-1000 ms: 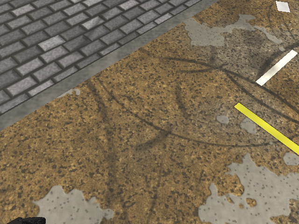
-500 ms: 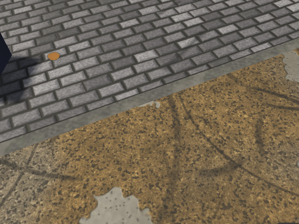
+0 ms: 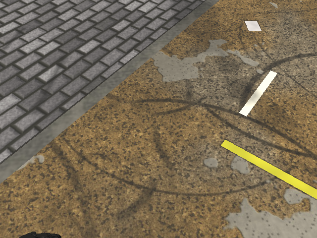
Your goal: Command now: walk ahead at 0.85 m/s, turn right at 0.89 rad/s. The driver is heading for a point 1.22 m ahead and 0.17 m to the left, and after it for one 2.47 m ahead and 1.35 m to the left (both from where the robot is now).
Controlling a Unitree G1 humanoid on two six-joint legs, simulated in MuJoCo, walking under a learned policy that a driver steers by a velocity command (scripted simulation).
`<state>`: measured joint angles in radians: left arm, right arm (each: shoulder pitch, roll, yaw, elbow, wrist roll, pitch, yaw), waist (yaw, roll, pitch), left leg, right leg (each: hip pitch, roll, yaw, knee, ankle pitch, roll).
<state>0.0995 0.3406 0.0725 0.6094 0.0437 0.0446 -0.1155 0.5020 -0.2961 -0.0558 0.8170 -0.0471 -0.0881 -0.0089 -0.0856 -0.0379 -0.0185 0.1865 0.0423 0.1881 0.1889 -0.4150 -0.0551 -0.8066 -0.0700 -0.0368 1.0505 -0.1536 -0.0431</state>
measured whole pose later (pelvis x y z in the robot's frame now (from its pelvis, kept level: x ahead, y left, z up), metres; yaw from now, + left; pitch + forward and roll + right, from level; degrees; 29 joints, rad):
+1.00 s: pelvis +0.77 -0.17 +0.00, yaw +28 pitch +2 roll -2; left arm 0.03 0.26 0.03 0.58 0.02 -0.07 0.03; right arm 0.22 -0.35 -0.09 0.67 0.03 0.02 -0.03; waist -0.07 0.00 0.05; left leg -0.39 -0.17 -0.21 1.12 -0.59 -0.03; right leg -0.48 0.07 0.13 0.49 -0.06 0.02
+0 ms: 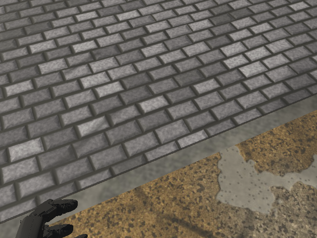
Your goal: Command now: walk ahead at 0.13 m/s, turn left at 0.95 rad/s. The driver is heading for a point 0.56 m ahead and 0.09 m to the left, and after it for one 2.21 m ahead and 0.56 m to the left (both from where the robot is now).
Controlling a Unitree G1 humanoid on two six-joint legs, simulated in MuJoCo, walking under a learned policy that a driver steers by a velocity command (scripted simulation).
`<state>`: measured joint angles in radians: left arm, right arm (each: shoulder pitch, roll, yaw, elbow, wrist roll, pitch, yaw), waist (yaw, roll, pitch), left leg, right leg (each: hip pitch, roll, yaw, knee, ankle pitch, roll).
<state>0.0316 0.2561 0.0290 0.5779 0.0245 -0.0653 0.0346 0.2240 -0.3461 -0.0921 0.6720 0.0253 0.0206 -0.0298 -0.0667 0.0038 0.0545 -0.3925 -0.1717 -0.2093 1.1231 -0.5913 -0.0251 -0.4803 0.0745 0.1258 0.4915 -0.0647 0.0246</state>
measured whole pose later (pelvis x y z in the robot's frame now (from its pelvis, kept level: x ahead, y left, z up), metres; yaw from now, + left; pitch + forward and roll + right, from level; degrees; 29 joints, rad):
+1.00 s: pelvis +0.07 -0.01 +0.03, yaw +11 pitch +3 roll +2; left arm 0.32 0.30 0.08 0.69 -0.03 0.01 0.03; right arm 0.12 -0.30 -0.09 0.64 0.01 -0.03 0.00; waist 0.03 0.00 0.00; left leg -0.47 -0.06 -0.07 0.88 -0.38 -0.05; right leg -0.25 0.04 0.15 0.44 -0.25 -0.06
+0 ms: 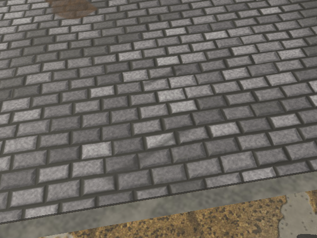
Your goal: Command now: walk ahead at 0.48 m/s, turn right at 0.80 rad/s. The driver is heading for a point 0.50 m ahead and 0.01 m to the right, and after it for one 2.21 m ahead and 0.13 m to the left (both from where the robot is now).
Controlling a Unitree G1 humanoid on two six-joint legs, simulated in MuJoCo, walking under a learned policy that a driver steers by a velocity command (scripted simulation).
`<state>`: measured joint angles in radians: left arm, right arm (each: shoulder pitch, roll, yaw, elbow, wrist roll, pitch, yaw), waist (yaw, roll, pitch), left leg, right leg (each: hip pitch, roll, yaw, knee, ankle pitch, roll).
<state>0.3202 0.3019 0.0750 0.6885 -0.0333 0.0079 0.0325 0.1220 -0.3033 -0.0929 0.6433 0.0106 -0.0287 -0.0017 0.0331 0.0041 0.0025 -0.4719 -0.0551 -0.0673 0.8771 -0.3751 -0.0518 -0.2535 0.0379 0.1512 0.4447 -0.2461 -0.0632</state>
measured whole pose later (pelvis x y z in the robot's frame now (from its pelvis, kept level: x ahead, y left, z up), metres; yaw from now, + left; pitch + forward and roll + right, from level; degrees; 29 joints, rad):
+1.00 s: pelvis +0.53 -0.17 -0.04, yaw +3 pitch -1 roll -2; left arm 0.20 0.29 0.04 0.73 -0.02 -0.06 0.02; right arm 0.17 -0.34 -0.08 0.64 0.00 -0.03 0.04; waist 0.00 0.01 0.11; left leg -0.53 -0.11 0.07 0.67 -0.13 0.18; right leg -0.17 0.03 -0.08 1.19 -0.56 0.05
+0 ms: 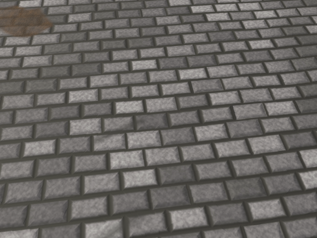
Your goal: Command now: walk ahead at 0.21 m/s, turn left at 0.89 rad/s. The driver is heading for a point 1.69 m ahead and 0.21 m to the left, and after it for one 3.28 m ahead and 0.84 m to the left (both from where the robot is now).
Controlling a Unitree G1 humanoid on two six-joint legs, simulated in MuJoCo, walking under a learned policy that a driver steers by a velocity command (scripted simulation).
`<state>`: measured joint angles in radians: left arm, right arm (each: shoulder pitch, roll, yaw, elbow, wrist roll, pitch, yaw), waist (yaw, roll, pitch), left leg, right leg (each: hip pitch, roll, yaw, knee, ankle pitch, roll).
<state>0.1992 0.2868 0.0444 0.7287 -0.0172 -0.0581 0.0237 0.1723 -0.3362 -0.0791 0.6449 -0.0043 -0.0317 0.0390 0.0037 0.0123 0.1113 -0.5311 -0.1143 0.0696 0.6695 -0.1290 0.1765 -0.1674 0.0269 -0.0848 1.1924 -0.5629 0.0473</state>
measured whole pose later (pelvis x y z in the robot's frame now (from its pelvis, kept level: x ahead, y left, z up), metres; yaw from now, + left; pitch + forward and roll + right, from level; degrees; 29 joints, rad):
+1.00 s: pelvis +0.17 -0.07 +0.04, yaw +12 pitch +1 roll +0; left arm 0.23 0.37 0.12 0.68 -0.03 0.06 0.01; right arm 0.17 -0.26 -0.06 0.66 -0.02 0.01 -0.05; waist 0.01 -0.05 0.05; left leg -0.15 -0.01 0.03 0.42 -0.29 0.02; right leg -0.57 0.03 0.07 1.12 -0.38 0.11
